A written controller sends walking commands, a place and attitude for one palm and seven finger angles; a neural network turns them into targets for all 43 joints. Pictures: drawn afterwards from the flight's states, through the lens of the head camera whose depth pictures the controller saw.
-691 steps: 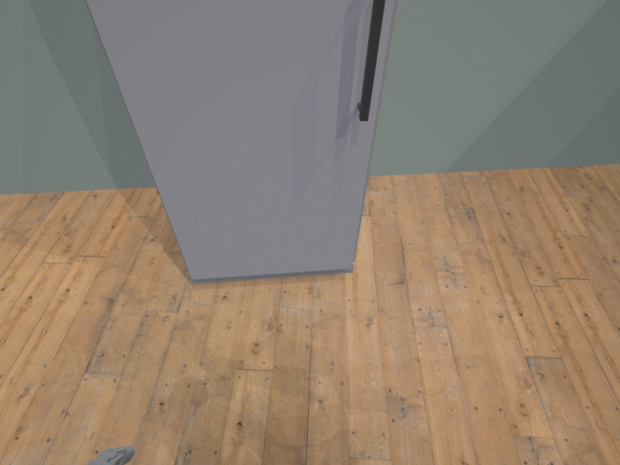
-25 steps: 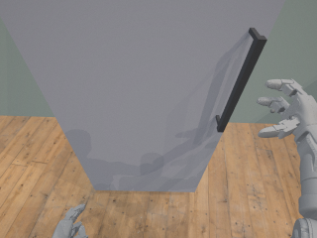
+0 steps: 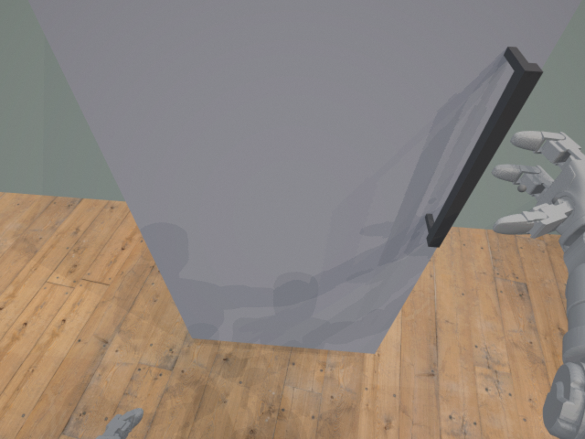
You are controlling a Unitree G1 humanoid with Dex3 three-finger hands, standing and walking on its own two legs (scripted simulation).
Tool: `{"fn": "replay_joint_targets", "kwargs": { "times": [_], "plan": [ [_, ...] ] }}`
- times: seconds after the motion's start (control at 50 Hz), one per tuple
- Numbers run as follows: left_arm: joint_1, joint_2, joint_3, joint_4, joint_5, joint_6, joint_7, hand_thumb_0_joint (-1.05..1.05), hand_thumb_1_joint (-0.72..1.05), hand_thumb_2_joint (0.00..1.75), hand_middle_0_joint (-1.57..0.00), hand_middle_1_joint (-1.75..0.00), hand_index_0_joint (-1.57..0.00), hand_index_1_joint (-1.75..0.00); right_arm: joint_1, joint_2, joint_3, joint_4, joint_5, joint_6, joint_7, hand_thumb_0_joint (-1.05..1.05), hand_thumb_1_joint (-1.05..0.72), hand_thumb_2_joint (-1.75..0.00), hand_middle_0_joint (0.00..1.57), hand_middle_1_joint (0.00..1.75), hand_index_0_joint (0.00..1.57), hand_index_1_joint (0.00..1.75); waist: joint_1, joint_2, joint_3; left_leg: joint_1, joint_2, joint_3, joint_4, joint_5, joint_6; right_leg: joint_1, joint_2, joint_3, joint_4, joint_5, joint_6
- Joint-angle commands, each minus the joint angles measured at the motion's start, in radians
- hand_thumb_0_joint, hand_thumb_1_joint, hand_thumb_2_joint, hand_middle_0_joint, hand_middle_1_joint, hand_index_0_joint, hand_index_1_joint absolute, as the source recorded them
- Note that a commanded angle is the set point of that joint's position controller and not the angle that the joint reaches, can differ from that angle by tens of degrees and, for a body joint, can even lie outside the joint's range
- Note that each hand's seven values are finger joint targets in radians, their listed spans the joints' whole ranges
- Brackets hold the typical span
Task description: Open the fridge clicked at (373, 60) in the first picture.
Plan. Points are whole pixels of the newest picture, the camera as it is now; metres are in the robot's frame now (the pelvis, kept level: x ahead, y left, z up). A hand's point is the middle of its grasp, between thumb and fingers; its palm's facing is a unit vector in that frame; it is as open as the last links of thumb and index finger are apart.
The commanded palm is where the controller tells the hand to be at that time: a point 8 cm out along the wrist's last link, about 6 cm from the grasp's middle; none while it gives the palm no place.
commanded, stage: move the hooked fingers beside the handle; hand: right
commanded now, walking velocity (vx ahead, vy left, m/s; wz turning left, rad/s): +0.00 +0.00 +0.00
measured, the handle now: (466, 165) +0.47 -0.18 +0.15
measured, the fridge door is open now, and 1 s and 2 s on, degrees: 0 0 0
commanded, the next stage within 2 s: feel for the door with the fingertips in 0.64 s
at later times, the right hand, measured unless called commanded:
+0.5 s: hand (524, 195) +0.41 -0.24 +0.16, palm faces +0.01 +1.00 -0.01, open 14.0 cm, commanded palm +0.38 -0.29 +0.16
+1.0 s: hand (503, 197) +0.40 -0.21 +0.17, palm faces -0.02 +1.00 +0.01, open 14.0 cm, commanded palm +0.37 -0.26 +0.16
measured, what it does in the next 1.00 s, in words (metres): stands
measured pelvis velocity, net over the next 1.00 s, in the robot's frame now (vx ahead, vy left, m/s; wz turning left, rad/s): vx -0.01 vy -0.01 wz -0.01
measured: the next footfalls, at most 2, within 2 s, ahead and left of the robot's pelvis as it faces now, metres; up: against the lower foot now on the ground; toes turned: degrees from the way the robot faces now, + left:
none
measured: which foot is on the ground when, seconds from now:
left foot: down 0.00-1.00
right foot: down 0.00-1.00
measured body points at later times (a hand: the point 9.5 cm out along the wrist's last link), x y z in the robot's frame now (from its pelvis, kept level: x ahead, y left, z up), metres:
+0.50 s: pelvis +0.00 -0.01 +0.00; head +0.01 -0.01 +0.45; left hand +0.11 +0.24 -0.10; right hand +0.41 -0.29 +0.16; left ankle -0.02 +0.08 -0.73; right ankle -0.01 -0.09 -0.73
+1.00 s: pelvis -0.01 -0.01 +0.00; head -0.01 -0.01 +0.45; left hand +0.11 +0.24 -0.10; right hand +0.39 -0.26 +0.17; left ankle -0.02 +0.08 -0.73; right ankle -0.01 -0.09 -0.73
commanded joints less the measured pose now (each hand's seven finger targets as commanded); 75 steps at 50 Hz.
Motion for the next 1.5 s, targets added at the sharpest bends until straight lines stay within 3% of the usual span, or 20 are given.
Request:
{"fn": "replay_joint_targets", "kwargs": {
  "times": [0.0, 0.02, 0.06, 0.16, 0.2, 0.26, 0.36, 0.42, 0.54, 0.6, 0.68, 0.74, 0.82, 0.94, 1.04, 1.06, 1.16, 1.24, 1.36, 1.48],
  "plan": [
    [-0.014, 0.140, 0.061, -0.144, 0.000, -0.037, 0.008, 0.00, 0.90, 0.90, -0.20, -0.30, -0.20, -0.30, -0.373, -0.313, -0.072, -0.251, 0.016, -0.083, 0.004, 0.00, 0.50, -0.30, 0.30, 1.20, 0.30, 1.20, -0.030, -0.053, -0.328, 0.131, 0.058, -0.109, -0.022, 0.457, -0.037, 0.147, -0.012, 0.082, -0.021, 0.342, -0.024],
    [-0.017, 0.138, 0.060, -0.149, 0.000, -0.038, 0.007, 0.00, 0.90, 0.90, -0.20, -0.30, -0.20, -0.30, -0.368, -0.308, -0.069, -0.273, 0.014, -0.088, 0.004, 0.00, 0.50, -0.30, 0.30, 1.20, 0.30, 1.20, -0.034, -0.091, -0.326, 0.116, 0.057, -0.104, -0.022, 0.444, -0.032, 0.162, -0.014, 0.086, -0.020, 0.353, -0.021],
    [-0.010, 0.142, 0.064, -0.149, -0.001, -0.034, 0.006, 0.00, 0.90, 0.90, -0.20, -0.30, -0.20, -0.30, -0.340, -0.270, -0.040, -0.261, 0.029, -0.086, 0.007, 0.00, 0.50, -0.30, 0.30, 1.20, 0.30, 1.20, -0.020, -0.020, -0.291, 0.092, 0.052, -0.094, -0.032, 0.415, -0.033, 0.158, -0.024, 0.085, -0.020, 0.342, -0.024],
    [-0.013, 0.145, 0.064, -0.137, -0.004, -0.037, 0.013, 0.00, 0.90, 0.90, -0.20, -0.30, -0.20, -0.30, -0.401, -0.250, -0.028, -0.267, 0.047, -0.076, 0.002, 0.00, 0.50, -0.30, 0.30, 1.20, 0.30, 1.20, -0.003, 0.000, -0.250, 0.044, 0.048, -0.093, -0.053, 0.334, -0.034, 0.159, -0.025, 0.092, -0.030, 0.272, -0.026],
    [-0.022, 0.139, 0.062, -0.140, -0.002, -0.044, 0.012, 0.00, 0.90, 0.90, -0.20, -0.30, -0.20, -0.30, -0.423, -0.258, -0.036, -0.320, 0.033, -0.082, -0.011, 0.00, 0.50, -0.30, 0.30, 1.20, 0.30, 1.20, -0.013, -0.068, -0.290, 0.051, 0.045, -0.094, -0.045, 0.338, -0.029, 0.193, -0.020, 0.103, -0.031, 0.297, -0.021],
    [-0.021, 0.136, 0.062, -0.143, 0.001, -0.044, 0.011, 0.00, 0.90, 0.90, -0.20, -0.30, -0.20, -0.30, -0.409, -0.224, -0.002, -0.368, 0.031, -0.090, -0.030, 0.00, 0.50, -0.30, 0.30, 1.20, 0.30, 1.20, -0.008, -0.048, -0.323, 0.048, 0.043, -0.082, -0.043, 0.352, -0.028, 0.242, -0.029, 0.110, -0.028, 0.354, -0.018],
    [-0.028, 0.138, 0.056, -0.126, -0.002, -0.042, 0.015, 0.00, 0.90, 0.90, -0.20, -0.30, -0.20, -0.30, -0.407, -0.211, -0.004, -0.251, 0.031, -0.061, -0.045, 0.00, 0.50, -0.30, 0.30, 1.20, 0.30, 1.20, -0.003, 0.004, -0.221, 0.023, 0.043, -0.078, -0.059, 0.296, -0.027, 0.179, -0.027, 0.111, -0.046, 0.273, -0.019],
    [-0.029, 0.138, 0.052, -0.130, -0.001, -0.041, 0.015, 0.00, 0.90, 0.90, -0.20, -0.30, -0.20, -0.30, -0.413, -0.258, -0.037, -0.225, 0.014, -0.054, -0.050, 0.00, 0.50, -0.30, 0.30, 1.20, 0.30, 1.20, -0.013, -0.009, -0.236, 0.045, 0.047, -0.084, -0.051, 0.307, -0.026, 0.156, -0.019, 0.112, -0.049, 0.266, -0.016],
    [-0.047, 0.126, 0.056, -0.154, 0.005, -0.052, 0.006, 0.00, 0.90, 0.90, -0.20, -0.30, -0.20, -0.30, -0.406, -0.196, -0.004, -0.389, 0.030, -0.096, -0.040, 0.00, 0.50, -0.30, 0.30, 1.20, 0.30, 1.20, -0.027, -0.083, -0.359, 0.050, 0.041, -0.078, -0.036, 0.369, -0.021, 0.298, -0.030, 0.130, -0.027, 0.421, 0.001],
    [-0.052, 0.128, 0.057, -0.146, 0.001, -0.048, 0.006, 0.00, 0.90, 0.90, -0.20, -0.30, -0.20, -0.30, -0.353, -0.175, -0.005, -0.361, 0.050, -0.071, -0.036, 0.00, 0.50, -0.30, 0.30, 1.20, 0.30, 1.20, -0.026, -0.001, -0.294, 0.050, 0.038, -0.073, -0.046, 0.369, -0.027, 0.252, -0.033, 0.124, -0.037, 0.399, -0.004],
    [-0.058, 0.131, 0.055, -0.142, -0.004, -0.039, 0.006, 0.00, 0.90, 0.90, -0.20, -0.30, -0.20, -0.30, -0.322, -0.163, 0.009, -0.306, 0.031, -0.019, -0.051, 0.00, 0.50, -0.30, 0.30, 1.20, 0.30, 1.20, -0.028, -0.009, -0.201, 0.021, 0.043, -0.071, -0.055, 0.313, -0.023, 0.190, -0.026, 0.118, -0.057, 0.315, -0.006],
    [-0.070, 0.120, 0.054, -0.155, -0.002, -0.039, 0.004, 0.00, 0.90, 0.90, -0.20, -0.30, -0.20, -0.30, -0.353, -0.124, 0.050, -0.390, 0.017, -0.024, -0.072, 0.00, 0.50, -0.30, 0.30, 1.20, 0.30, 1.20, -0.027, -0.070, -0.242, 0.014, 0.045, -0.067, -0.049, 0.296, -0.018, 0.234, -0.026, 0.131, -0.056, 0.338, 0.004],
    [-0.077, 0.116, 0.057, -0.149, 0.004, -0.050, 0.005, 0.00, 0.90, 0.90, -0.20, -0.30, -0.20, -0.30, -0.416, -0.087, 0.066, -0.489, 0.039, -0.062, -0.092, 0.00, 0.50, -0.30, 0.30, 1.20, 0.30, 1.20, -0.015, -0.049, -0.332, 0.018, 0.037, -0.069, -0.053, 0.299, -0.021, 0.323, -0.035, 0.146, -0.045, 0.371, 0.008],
    [-0.084, 0.117, 0.046, -0.117, 0.000, -0.045, 0.010, 0.00, 0.90, 0.90, -0.20, -0.30, -0.20, -0.30, -0.391, -0.109, 0.039, -0.343, 0.025, -0.034, -0.129, 0.00, 0.50, -0.30, 0.30, 1.20, 0.30, 1.20, -0.020, 0.005, -0.193, 0.020, 0.044, -0.075, -0.072, 0.234, -0.023, 0.186, -0.023, 0.126, -0.074, 0.224, -0.004],
    [-0.102, 0.102, 0.049, -0.149, 0.002, -0.046, -0.006, 0.00, 0.90, 0.90, -0.20, -0.30, -0.20, -0.30, -0.373, -0.042, 0.094, -0.449, 0.003, -0.032, -0.147, 0.00, 0.50, -0.30, 0.30, 1.20, 0.30, 1.20, -0.037, -0.102, -0.285, 0.045, 0.049, -0.076, -0.050, 0.300, -0.014, 0.262, -0.022, 0.127, -0.058, 0.328, 0.008],
    [-0.099, 0.104, 0.052, -0.152, 0.004, -0.045, -0.009, 0.00, 0.90, 0.90, -0.20, -0.30, -0.20, -0.30, -0.343, -0.021, 0.109, -0.461, 0.012, -0.036, -0.144, 0.00, 0.50, -0.30, 0.30, 1.20, 0.30, 1.20, -0.034, -0.022, -0.298, 0.061, 0.047, -0.072, -0.048, 0.324, -0.018, 0.261, -0.031, 0.128, -0.051, 0.357, 0.004],
    [-0.096, 0.115, 0.053, -0.130, 0.001, -0.034, 0.003, 0.00, 0.90, 0.90, -0.20, -0.30, -0.20, -0.30, -0.384, -0.098, 0.035, -0.416, 0.029, -0.037, -0.165, 0.00, 0.50, -0.30, 0.30, 1.20, 0.30, 1.20, -0.028, 0.082, -0.253, 0.084, 0.045, -0.086, -0.069, 0.296, -0.031, 0.194, -0.027, 0.108, -0.063, 0.258, -0.014],
    [-0.091, 0.103, 0.050, -0.123, 0.001, -0.037, 0.004, 0.00, 0.90, 0.90, -0.20, -0.30, -0.20, -0.30, -0.451, -0.079, 0.071, -0.414, -0.005, -0.048, -0.169, 0.00, 0.50, -0.30, 0.30, 1.20, 0.30, 1.20, -0.017, -0.045, -0.253, 0.060, 0.049, -0.095, -0.066, 0.307, -0.026, 0.222, -0.016, 0.104, -0.057, 0.273, -0.012],
    [-0.068, 0.117, 0.049, -0.111, -0.001, -0.027, 0.010, 0.00, 0.90, 0.90, -0.20, -0.30, -0.20, -0.30, -0.445, -0.124, 0.041, -0.280, 0.016, -0.043, -0.132, 0.00, 0.50, -0.30, 0.30, 1.20, 0.30, 1.20, -0.007, 0.059, -0.241, 0.100, 0.055, -0.107, -0.071, 0.320, -0.038, 0.148, -0.017, 0.090, -0.051, 0.229, -0.023],
    [-0.048, 0.120, 0.053, -0.118, 0.000, -0.027, 0.005, 0.00, 0.90, 0.90, -0.20, -0.30, -0.20, -0.30, -0.485, -0.165, 0.022, -0.246, 0.002, -0.073, -0.112, 0.00, 0.50, -0.30, 0.30, 1.20, 0.30, 1.20, -0.012, -0.027, -0.287, 0.105, 0.059, -0.120, -0.051, 0.356, -0.036, 0.143, -0.006, 0.083, -0.031, 0.248, -0.023]
  ]
}}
